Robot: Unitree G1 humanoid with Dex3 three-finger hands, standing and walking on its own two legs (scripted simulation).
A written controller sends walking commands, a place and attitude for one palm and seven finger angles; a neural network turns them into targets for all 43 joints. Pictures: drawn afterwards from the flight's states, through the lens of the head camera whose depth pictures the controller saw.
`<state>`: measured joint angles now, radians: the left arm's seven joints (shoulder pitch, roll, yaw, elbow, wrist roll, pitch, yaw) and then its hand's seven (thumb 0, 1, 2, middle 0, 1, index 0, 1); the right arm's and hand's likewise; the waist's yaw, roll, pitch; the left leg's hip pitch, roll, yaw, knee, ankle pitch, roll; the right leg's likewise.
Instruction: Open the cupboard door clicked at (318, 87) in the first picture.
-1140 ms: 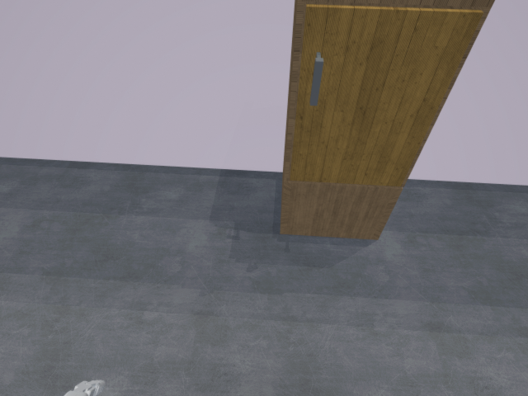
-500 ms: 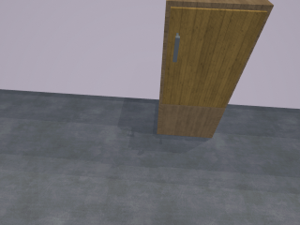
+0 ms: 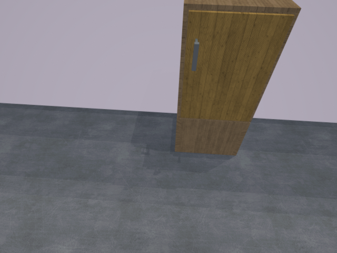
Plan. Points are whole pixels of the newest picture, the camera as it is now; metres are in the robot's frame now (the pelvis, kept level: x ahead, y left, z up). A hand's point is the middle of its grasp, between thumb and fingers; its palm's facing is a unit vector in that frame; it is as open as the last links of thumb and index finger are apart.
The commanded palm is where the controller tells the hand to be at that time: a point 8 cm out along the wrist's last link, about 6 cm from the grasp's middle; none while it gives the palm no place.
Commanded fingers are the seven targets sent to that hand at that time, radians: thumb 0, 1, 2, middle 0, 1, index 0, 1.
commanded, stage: look at it before walking up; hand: left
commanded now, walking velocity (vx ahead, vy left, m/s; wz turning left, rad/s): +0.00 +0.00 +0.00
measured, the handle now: (195, 54) +0.91 -0.06 +0.03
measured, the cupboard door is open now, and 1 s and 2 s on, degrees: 0 0 0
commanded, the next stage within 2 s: walk to a spot facing it in 0.30 s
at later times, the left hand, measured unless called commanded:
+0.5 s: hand out of the picture +0.07 +0.25 -0.16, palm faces -0.02 -0.94 -0.33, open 7.4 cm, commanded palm none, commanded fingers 0.00 0.90 0.90 -0.20 -0.30 -0.20 -0.30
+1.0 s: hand out of the picture +0.05 +0.16 -0.17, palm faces -0.20 -0.95 -0.23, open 7.4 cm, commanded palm none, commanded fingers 0.00 0.90 0.90 -0.20 -0.30 -0.20 -0.30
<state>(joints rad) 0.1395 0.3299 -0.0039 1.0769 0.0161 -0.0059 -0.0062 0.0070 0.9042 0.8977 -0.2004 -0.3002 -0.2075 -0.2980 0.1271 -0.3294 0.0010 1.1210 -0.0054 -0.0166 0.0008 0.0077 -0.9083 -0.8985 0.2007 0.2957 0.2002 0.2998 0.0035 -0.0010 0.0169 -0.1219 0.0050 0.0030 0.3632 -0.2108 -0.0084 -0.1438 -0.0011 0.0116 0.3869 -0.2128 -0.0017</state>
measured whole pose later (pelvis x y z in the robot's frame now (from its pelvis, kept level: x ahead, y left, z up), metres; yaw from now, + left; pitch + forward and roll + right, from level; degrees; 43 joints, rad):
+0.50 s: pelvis +0.00 +0.00 +0.00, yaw -1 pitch -2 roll +0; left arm 0.16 0.34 0.00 1.08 0.02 0.00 0.00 0.01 0.90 0.90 -0.20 -0.30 -0.21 -0.30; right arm 0.12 -0.33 0.00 1.11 -0.01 -0.02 -0.01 0.01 -0.91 -0.90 0.20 0.30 0.20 0.30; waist 0.02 0.00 0.03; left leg -0.12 0.01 0.02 0.36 -0.22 -0.01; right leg -0.15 0.00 0.03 0.38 -0.21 0.00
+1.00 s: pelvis -0.02 -0.02 -0.01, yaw -15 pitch +1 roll +2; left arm 0.28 0.18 0.04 0.93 0.02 0.04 -0.01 0.01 0.90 0.90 -0.20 -0.30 -0.21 -0.30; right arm 0.15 -0.23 -0.06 0.96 -0.01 0.04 -0.02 0.01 -0.91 -0.90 0.20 0.30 0.20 0.30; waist 0.04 0.01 0.07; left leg -0.47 0.04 0.00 1.04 -0.37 -0.07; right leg -0.32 0.07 0.08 0.50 -0.19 -0.06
